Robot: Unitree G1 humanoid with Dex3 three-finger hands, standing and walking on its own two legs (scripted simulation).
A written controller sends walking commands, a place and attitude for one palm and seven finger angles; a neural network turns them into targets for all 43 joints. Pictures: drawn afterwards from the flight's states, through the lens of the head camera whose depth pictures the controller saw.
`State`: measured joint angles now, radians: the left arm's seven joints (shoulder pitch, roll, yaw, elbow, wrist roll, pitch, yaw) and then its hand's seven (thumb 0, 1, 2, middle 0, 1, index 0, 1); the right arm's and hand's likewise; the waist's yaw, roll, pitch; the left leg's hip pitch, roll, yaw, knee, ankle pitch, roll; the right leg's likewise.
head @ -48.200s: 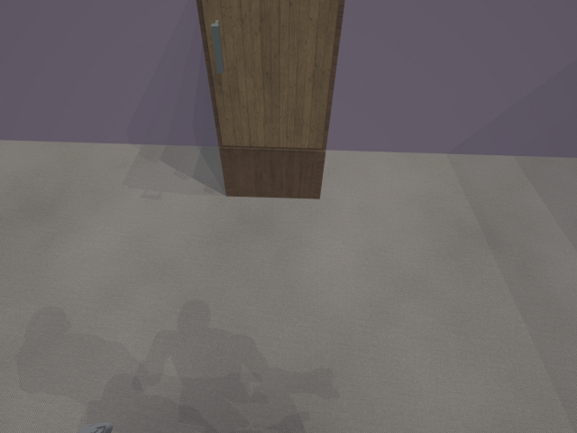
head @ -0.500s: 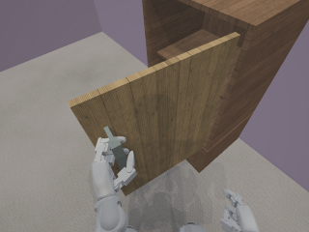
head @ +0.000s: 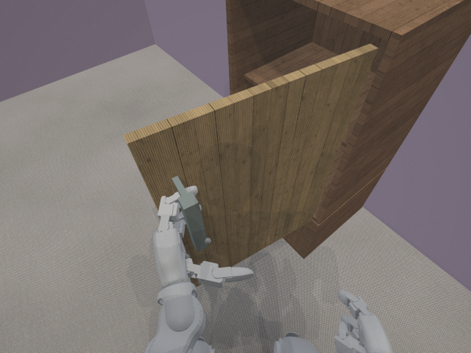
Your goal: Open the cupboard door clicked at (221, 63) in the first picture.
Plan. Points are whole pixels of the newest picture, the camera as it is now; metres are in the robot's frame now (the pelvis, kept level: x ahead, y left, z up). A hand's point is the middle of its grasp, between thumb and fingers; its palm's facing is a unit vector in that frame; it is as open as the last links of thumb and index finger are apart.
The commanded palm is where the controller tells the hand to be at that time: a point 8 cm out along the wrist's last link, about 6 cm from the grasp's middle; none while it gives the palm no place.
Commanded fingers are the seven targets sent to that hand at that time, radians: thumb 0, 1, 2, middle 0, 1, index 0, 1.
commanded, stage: open thumb and fingers to let go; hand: left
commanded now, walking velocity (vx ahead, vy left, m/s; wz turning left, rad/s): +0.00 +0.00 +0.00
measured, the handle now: (189, 215) +0.33 +0.10 +0.05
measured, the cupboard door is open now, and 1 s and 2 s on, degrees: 81 83 83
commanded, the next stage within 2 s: slide the hand sideways off the handle in 0.12 s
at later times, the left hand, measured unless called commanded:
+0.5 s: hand (200, 263) +0.25 +0.07 +0.06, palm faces -0.17 -0.98 +0.01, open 16.3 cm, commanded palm +0.23 +0.11 +0.06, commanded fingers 0.00 -0.50 0.30 -0.15 -0.30 -0.15 -0.30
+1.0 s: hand (178, 280) +0.22 +0.10 +0.05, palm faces -0.12 -0.99 -0.03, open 16.1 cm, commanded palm +0.20 +0.17 +0.06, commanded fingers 0.00 -0.50 0.30 -0.15 -0.30 -0.15 -0.30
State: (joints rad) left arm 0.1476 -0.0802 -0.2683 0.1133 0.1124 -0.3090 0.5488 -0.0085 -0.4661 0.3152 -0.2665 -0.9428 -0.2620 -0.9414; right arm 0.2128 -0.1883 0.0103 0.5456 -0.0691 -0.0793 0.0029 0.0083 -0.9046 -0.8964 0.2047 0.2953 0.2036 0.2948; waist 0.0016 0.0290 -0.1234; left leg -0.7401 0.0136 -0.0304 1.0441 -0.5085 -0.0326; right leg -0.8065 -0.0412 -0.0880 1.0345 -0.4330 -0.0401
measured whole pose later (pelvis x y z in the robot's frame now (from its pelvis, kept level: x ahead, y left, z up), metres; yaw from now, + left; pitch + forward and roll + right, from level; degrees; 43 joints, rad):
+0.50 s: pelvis +0.00 +0.02 +0.00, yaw +0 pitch +11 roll +0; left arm 0.25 0.07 -0.25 -0.04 -0.05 -0.28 0.01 -0.01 -0.51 0.30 -0.15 -0.35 -0.14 -0.37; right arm 0.25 -0.23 0.02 0.45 0.00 -0.11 -0.01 0.01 -0.90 -0.90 0.21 0.30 0.20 0.29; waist 0.00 0.05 -0.10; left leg -0.74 0.00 -0.02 1.07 -0.53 0.00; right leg -0.80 -0.06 -0.07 1.04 -0.44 -0.01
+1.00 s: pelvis +0.02 +0.02 -0.01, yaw -1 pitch +14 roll +0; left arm 0.52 0.13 -0.18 -0.26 -0.05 -0.31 -0.03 -0.01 -0.50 0.30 -0.18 -0.32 -0.20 -0.32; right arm 0.27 -0.21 0.03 0.37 0.00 -0.07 -0.01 0.01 -0.90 -0.90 0.21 0.30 0.20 0.29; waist 0.00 0.03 -0.13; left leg -0.79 0.01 -0.01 1.14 -0.59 -0.01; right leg -0.86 -0.04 -0.07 1.12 -0.49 -0.01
